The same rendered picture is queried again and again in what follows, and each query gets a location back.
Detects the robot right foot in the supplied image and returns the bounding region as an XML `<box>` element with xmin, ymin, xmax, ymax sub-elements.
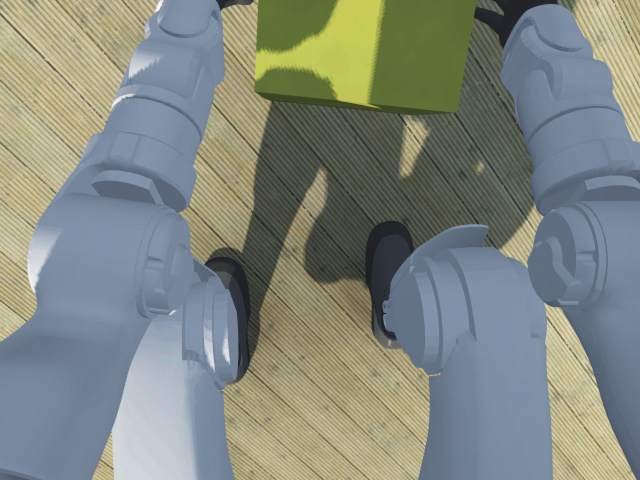
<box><xmin>365</xmin><ymin>221</ymin><xmax>414</xmax><ymax>349</ymax></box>

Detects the robot right upper arm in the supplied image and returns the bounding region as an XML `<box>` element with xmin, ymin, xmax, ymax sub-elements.
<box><xmin>527</xmin><ymin>201</ymin><xmax>640</xmax><ymax>480</ymax></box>

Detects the right robot thigh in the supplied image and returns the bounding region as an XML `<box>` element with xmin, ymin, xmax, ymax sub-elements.
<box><xmin>400</xmin><ymin>247</ymin><xmax>553</xmax><ymax>480</ymax></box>

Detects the right robot hand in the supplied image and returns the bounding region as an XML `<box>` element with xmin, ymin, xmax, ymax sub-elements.
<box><xmin>474</xmin><ymin>0</ymin><xmax>558</xmax><ymax>48</ymax></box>

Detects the robot right forearm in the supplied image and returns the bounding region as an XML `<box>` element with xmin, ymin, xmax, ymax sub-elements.
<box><xmin>500</xmin><ymin>4</ymin><xmax>640</xmax><ymax>217</ymax></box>

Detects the robot left upper arm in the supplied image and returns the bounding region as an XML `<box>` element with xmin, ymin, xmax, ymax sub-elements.
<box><xmin>0</xmin><ymin>192</ymin><xmax>194</xmax><ymax>480</ymax></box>

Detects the carton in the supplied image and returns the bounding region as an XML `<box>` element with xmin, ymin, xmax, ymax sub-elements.
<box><xmin>254</xmin><ymin>0</ymin><xmax>477</xmax><ymax>115</ymax></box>

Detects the robot left forearm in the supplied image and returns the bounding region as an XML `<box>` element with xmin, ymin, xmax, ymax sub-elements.
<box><xmin>27</xmin><ymin>0</ymin><xmax>225</xmax><ymax>292</ymax></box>

